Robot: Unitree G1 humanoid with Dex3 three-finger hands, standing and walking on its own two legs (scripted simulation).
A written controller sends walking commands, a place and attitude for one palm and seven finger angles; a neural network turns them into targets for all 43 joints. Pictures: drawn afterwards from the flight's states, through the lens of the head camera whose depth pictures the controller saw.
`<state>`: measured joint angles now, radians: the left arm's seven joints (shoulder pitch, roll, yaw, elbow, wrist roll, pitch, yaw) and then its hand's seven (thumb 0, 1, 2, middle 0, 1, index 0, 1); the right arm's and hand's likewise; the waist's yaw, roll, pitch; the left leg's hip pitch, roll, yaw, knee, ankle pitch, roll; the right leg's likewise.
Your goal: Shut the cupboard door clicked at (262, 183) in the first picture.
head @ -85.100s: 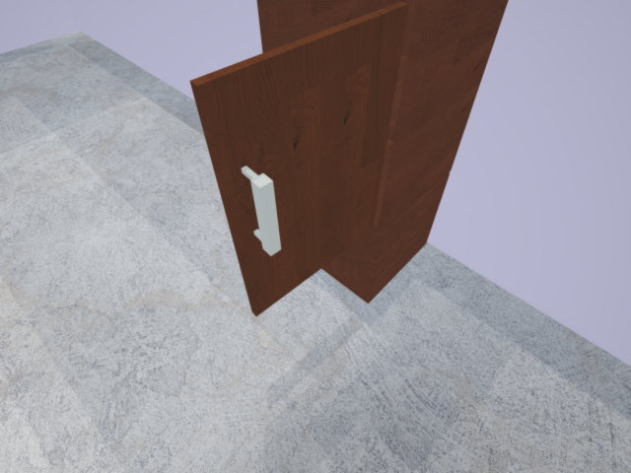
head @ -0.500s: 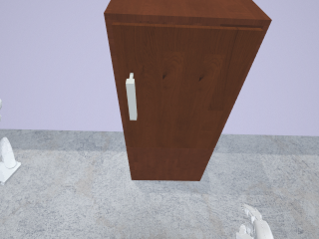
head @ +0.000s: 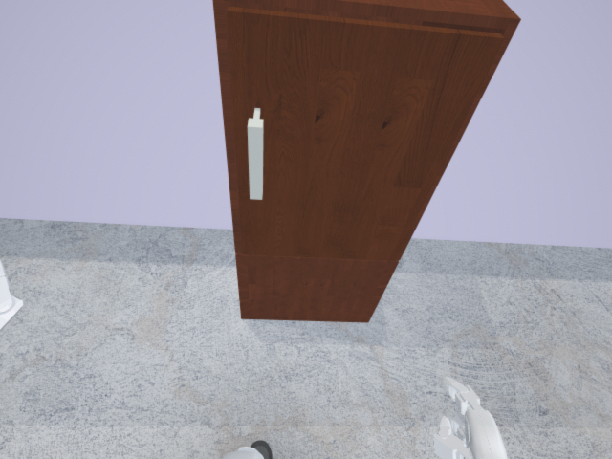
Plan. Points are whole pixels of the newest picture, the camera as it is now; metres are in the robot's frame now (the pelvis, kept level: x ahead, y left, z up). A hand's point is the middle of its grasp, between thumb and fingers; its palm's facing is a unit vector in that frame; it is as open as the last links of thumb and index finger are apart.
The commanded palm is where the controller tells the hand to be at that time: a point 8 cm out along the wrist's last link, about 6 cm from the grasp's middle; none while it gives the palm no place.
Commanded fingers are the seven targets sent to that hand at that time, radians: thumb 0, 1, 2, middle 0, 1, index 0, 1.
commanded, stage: step back with the hand held close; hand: left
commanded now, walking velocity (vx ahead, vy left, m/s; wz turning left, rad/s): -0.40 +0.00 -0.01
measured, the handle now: (256, 155) +0.61 +0.16 +0.02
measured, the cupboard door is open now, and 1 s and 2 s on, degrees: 0 0 0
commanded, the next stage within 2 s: stop stepping back and stand still in 0.04 s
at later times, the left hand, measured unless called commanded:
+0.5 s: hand out of the picture +0.13 +0.28 +0.17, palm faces +0.45 -0.82 -0.35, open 7.4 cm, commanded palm +0.06 +0.31 +0.19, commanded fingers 0.00 0.90 0.90 -0.20 -0.30 -0.20 -0.30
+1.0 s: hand out of the picture +0.13 +0.28 +0.18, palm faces +0.43 -0.80 -0.42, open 7.4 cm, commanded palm +0.06 +0.33 +0.19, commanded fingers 0.00 0.90 0.90 -0.20 -0.30 -0.20 -0.30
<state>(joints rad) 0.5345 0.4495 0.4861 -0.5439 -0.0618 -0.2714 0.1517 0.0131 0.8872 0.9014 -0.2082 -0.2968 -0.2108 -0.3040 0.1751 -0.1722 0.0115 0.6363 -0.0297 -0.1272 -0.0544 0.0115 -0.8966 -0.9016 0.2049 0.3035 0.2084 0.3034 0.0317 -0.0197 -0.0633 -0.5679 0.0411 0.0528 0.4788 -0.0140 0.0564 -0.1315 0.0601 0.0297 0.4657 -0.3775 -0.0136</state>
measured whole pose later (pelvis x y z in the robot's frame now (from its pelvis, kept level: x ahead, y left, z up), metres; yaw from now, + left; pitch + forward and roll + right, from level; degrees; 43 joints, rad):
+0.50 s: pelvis -0.08 +0.02 +0.01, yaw -1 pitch +0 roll -2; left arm 0.49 0.38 0.43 -0.46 -0.05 -0.17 0.17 0.02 0.89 0.90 -0.20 -0.30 -0.21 -0.30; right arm 0.29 -0.18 0.02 0.67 -0.01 -0.14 -0.08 0.01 -0.90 -0.90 0.20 0.30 0.21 0.30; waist -0.03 -0.04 -0.03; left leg -0.38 -0.02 -0.01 0.43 -0.09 0.03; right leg -0.17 0.06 0.02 0.51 -0.42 -0.01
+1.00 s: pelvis -0.08 +0.03 +0.01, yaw -1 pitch +0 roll -1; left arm 0.52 0.39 0.40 -0.47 -0.03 -0.19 0.16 0.02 0.89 0.90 -0.21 -0.30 -0.21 -0.30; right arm 0.24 -0.17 0.04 0.63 -0.01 -0.14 -0.06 0.01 -0.90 -0.90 0.20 0.30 0.21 0.30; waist -0.02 -0.02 -0.03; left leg -0.31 -0.02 0.02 0.47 -0.16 0.04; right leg -0.15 0.04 0.00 0.45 -0.30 -0.03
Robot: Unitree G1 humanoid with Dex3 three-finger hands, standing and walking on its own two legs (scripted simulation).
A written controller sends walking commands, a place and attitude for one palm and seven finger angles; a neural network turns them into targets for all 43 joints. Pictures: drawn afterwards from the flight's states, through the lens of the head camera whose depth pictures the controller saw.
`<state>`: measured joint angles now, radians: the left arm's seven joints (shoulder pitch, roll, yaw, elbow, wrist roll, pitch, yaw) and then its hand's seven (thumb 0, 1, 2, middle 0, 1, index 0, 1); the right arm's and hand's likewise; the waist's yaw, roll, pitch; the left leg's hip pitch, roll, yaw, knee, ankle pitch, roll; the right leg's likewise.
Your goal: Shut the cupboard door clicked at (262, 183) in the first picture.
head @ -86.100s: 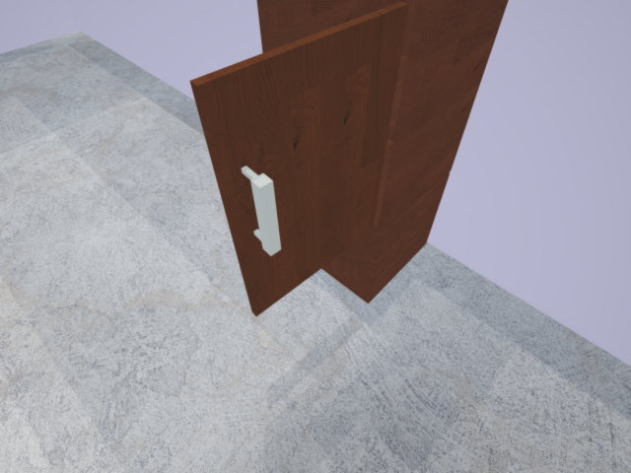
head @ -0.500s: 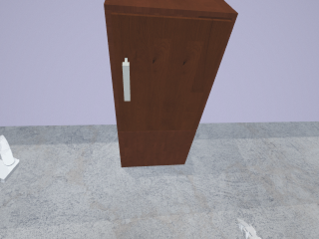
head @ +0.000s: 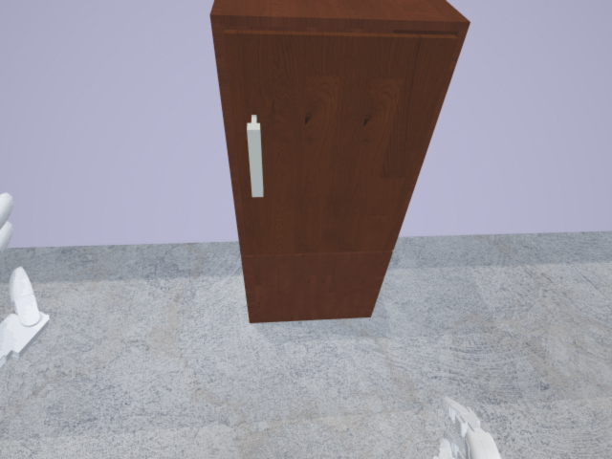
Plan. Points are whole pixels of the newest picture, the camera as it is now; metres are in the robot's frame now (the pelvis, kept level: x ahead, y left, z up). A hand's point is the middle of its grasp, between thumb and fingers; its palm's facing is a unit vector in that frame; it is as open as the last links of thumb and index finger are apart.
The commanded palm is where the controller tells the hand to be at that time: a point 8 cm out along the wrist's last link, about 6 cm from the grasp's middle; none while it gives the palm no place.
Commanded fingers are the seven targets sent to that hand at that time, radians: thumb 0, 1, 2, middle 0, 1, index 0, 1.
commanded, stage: stop stepping back and stand still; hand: left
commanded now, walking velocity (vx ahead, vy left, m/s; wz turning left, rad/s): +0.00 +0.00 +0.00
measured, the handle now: (255, 156) +0.69 +0.14 +0.01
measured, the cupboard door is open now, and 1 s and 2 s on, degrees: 0 0 0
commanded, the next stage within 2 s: let the arm hang, fingers relaxed in 0.30 s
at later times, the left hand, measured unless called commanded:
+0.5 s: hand (105, 355) +0.23 +0.25 +0.05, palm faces +0.22 -0.85 -0.48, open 7.4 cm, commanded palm none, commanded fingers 0.00 0.90 0.90 -0.20 -0.30 -0.20 -0.30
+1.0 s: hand out of the picture -0.09 +0.17 -0.17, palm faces +0.06 -0.98 -0.20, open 7.3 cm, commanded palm none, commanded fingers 0.00 0.90 0.90 -0.20 -0.30 -0.20 -0.30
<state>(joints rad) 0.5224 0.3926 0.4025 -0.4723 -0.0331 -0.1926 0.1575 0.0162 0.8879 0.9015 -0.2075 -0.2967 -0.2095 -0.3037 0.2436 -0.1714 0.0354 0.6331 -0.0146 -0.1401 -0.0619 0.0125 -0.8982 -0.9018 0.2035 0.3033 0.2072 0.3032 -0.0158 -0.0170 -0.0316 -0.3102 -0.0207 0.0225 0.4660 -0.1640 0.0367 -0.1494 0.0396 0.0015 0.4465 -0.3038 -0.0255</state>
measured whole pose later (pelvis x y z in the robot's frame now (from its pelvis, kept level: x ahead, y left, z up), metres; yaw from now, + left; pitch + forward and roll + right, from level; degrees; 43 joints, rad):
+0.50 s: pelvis +0.00 +0.00 -0.01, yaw +1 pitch +1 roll -1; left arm 0.31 0.39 0.18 0.05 0.01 -0.08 0.04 0.00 0.89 0.90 -0.20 -0.30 -0.20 -0.30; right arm 0.17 -0.30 -0.01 0.74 0.00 -0.08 0.00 0.01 -0.90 -0.90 0.20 0.30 0.21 0.30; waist 0.01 0.07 -0.05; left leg -0.36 -0.02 0.01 0.57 -0.22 0.03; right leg -0.19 0.04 -0.02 0.54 -0.36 -0.03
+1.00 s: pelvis -0.01 +0.00 +0.00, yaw +2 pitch -2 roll -1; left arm 0.39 0.17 0.01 1.16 0.01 0.02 0.02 0.00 0.93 0.90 -0.20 -0.29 -0.20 -0.30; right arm 0.31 -0.15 0.02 1.11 -0.02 0.03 -0.04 0.01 -0.90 -0.90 0.20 0.30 0.20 0.30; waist 0.01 0.01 0.06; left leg -0.27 -0.03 -0.01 0.44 -0.14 0.04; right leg -0.09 0.04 -0.03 0.40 -0.28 -0.03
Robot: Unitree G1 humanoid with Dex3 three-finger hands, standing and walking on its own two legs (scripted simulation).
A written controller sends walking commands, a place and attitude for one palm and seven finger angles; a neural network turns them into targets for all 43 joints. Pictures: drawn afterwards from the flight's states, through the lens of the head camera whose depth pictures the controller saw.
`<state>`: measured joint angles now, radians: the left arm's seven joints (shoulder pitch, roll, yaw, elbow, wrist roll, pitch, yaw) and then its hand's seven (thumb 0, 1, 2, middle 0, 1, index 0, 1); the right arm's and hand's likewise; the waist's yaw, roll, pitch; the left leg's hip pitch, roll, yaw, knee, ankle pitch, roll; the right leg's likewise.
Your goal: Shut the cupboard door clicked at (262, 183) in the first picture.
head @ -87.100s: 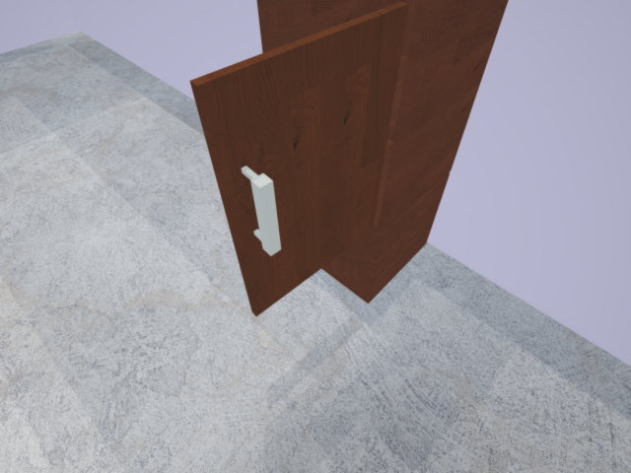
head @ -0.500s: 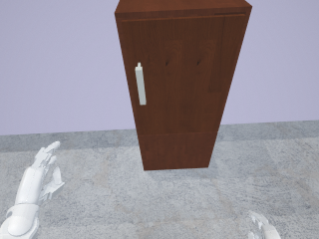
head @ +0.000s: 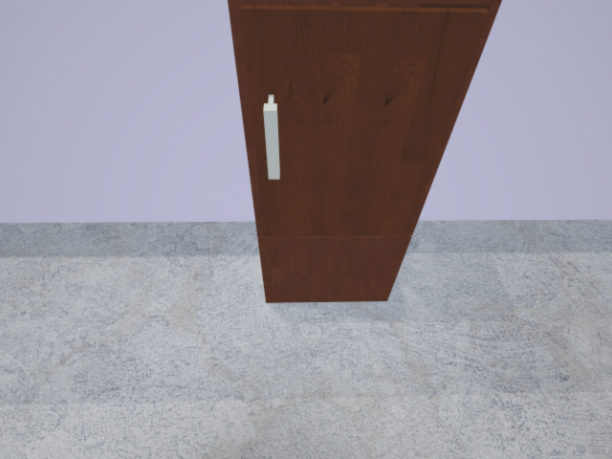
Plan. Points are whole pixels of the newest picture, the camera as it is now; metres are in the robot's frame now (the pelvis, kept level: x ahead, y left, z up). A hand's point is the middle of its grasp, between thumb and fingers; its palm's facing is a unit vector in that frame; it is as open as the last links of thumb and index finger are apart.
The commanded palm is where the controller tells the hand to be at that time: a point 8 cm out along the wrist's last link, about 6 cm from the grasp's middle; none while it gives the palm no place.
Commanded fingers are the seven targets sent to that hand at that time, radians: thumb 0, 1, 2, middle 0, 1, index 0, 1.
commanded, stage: let the arm hang, fingers relaxed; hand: left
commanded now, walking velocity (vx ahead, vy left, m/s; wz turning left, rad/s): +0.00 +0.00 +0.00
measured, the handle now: (272, 138) +0.70 +0.12 +0.01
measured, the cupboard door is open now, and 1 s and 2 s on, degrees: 0 0 0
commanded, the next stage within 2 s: look to check the result in 0.50 s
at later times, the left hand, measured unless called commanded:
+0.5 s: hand out of the picture -0.01 +0.15 -0.18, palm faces +0.04 -0.99 -0.13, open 7.4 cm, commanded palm none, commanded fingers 0.00 0.90 0.90 -0.20 -0.30 -0.20 -0.30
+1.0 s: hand out of the picture -0.02 +0.15 -0.18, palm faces +0.05 -0.98 -0.17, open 7.4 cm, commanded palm none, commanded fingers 0.00 0.90 0.90 -0.20 -0.30 -0.20 -0.30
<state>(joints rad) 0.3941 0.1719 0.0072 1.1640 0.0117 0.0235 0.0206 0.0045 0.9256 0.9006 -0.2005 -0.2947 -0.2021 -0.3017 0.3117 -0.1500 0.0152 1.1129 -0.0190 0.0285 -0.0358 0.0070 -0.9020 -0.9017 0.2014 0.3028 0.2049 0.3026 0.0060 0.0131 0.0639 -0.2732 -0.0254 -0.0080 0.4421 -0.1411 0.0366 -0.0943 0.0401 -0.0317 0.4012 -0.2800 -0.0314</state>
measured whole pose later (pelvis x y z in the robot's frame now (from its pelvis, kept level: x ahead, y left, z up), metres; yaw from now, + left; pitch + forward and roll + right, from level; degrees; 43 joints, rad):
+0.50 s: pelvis +0.00 +0.00 +0.00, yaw +0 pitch -2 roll +0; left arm 0.32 0.10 0.01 1.13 0.01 0.00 0.03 0.00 0.91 0.90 -0.20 -0.29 -0.20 -0.30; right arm 0.31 -0.13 0.01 1.12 -0.02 0.01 -0.04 0.00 -0.91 -0.90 0.20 0.30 0.20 0.30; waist -0.01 0.00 0.01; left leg -0.26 -0.04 0.00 0.42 -0.14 0.04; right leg -0.09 0.03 -0.02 0.42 -0.30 -0.03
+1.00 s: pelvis +0.02 -0.01 +0.00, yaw +0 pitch -2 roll +0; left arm 0.35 0.12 0.01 1.14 0.01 -0.01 0.03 0.00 0.91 0.90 -0.20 -0.29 -0.20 -0.30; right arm 0.29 -0.14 0.01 1.13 -0.02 0.01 -0.04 0.00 -0.91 -0.90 0.20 0.30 0.20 0.30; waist 0.00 0.01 0.03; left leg -0.23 -0.03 -0.01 0.43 -0.16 0.02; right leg -0.06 0.04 -0.03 0.39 -0.30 -0.04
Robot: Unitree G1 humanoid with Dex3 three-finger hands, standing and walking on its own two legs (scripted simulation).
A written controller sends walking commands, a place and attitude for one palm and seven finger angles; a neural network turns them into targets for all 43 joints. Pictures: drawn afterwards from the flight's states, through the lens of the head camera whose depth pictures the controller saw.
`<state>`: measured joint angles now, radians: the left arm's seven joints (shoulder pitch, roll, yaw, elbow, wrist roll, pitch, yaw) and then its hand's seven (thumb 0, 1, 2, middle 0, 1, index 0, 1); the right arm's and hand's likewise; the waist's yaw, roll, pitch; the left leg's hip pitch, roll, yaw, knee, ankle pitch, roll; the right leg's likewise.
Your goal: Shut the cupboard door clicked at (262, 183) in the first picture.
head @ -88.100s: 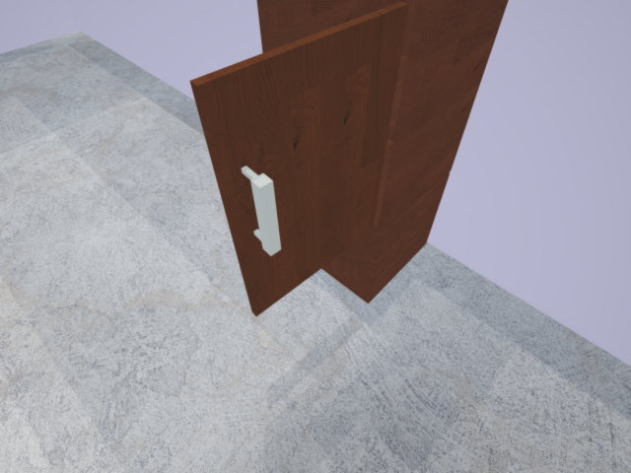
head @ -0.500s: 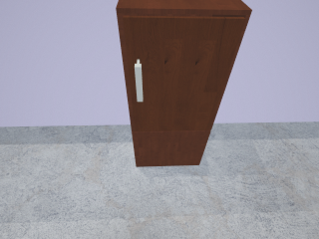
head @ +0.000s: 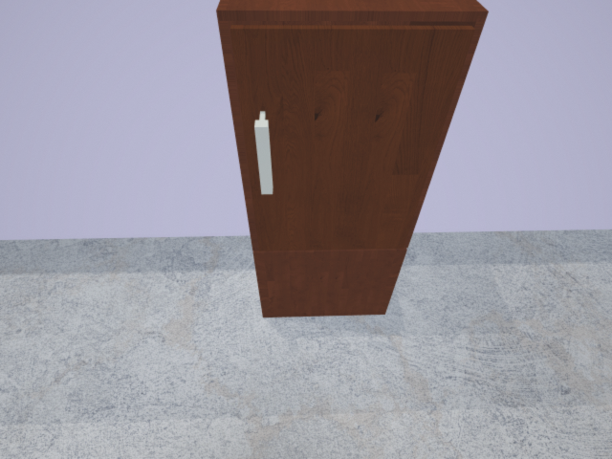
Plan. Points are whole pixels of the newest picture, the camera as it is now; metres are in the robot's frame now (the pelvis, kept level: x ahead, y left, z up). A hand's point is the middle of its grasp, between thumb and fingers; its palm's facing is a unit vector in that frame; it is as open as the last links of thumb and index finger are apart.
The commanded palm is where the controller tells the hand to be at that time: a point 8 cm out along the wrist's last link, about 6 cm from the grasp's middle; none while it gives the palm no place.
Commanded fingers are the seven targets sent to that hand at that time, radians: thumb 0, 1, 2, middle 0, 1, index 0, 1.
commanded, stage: look to check the result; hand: left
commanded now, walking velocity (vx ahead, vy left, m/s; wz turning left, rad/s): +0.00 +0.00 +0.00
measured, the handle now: (264, 153) +0.68 +0.13 +0.01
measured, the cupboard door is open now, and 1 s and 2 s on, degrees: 0 0 0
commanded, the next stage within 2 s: stand and wait in 0.12 s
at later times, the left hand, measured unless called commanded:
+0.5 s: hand out of the picture -0.02 +0.15 -0.18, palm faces +0.05 -0.98 -0.17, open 7.4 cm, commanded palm none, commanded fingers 0.00 0.90 0.90 -0.20 -0.30 -0.20 -0.30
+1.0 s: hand out of the picture -0.01 +0.14 -0.17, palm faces +0.05 -0.98 -0.18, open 7.4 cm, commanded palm none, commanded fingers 0.00 0.90 0.90 -0.20 -0.30 -0.20 -0.30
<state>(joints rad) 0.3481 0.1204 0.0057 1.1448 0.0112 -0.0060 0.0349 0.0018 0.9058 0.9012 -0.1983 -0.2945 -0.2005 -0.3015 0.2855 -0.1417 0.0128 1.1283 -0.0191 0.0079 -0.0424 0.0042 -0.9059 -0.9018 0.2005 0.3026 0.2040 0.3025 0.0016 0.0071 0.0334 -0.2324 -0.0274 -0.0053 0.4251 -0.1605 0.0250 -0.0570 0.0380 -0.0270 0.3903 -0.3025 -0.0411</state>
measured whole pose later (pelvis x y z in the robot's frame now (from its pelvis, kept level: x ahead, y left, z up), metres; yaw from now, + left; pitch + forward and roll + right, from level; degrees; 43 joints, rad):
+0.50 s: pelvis +0.01 -0.01 +0.00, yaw +0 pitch -2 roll +0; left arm 0.34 0.12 0.01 1.14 0.01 -0.01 0.04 0.00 0.91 0.90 -0.20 -0.29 -0.20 -0.30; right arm 0.28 -0.14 0.02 1.13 -0.02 0.01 -0.04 0.00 -0.90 -0.90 0.20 0.30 0.20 0.30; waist 0.00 0.00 0.04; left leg -0.22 -0.02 0.00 0.42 -0.18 0.01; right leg -0.04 0.05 -0.02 0.37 -0.31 -0.05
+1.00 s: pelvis +0.02 -0.02 +0.00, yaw -1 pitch -1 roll +1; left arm 0.34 0.12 0.01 1.14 0.01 -0.01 0.04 0.00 0.91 0.90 -0.20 -0.29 -0.20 -0.30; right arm 0.27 -0.15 0.01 1.13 -0.02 0.00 -0.05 0.00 -0.90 -0.90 0.20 0.30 0.20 0.30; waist 0.01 0.00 0.04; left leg -0.20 -0.01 0.00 0.42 -0.20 0.00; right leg -0.02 0.05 -0.02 0.36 -0.32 -0.06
